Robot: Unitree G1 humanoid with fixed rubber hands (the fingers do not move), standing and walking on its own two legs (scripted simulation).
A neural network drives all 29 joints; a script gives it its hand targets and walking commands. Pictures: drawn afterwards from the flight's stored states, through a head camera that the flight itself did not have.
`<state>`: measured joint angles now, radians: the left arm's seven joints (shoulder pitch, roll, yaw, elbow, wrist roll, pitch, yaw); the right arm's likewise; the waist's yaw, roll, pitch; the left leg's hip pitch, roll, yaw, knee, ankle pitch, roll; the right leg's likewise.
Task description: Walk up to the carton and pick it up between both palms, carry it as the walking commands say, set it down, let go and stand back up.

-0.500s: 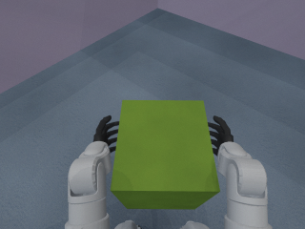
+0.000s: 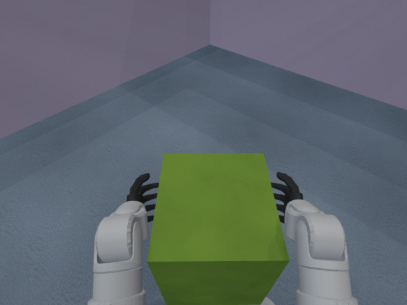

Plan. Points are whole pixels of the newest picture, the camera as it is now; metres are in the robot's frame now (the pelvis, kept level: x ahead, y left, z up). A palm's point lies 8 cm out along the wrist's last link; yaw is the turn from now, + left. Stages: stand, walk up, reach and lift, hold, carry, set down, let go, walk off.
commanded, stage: carry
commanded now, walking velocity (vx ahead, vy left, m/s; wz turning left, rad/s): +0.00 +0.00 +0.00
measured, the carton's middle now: (213, 231) +0.26 +0.01 +0.00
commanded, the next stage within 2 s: none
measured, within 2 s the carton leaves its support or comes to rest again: neither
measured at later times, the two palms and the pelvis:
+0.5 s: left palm (140, 300) +0.12 +0.11 +0.09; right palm out of the picture +0.09 -0.18 +0.09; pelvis -0.16 -0.01 +0.00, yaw -1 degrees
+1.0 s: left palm out of the picture +0.08 +0.19 +0.11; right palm out of the picture +0.07 -0.10 +0.11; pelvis -0.19 +0.05 +0.02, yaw -1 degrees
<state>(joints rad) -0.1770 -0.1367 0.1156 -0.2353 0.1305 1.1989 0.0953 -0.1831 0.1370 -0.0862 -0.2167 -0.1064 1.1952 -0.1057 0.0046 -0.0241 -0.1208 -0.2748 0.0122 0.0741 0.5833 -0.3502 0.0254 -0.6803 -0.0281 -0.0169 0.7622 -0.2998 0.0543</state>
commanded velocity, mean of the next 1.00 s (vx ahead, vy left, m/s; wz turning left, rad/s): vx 0.18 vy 0.07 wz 0.00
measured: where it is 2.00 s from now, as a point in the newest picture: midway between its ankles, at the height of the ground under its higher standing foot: outside the picture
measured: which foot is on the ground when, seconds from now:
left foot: down 0.00-0.74, up 0.76-0.82, down 0.84-1.00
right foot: up 0.00-0.24, down 0.26-0.86, up 0.88-1.00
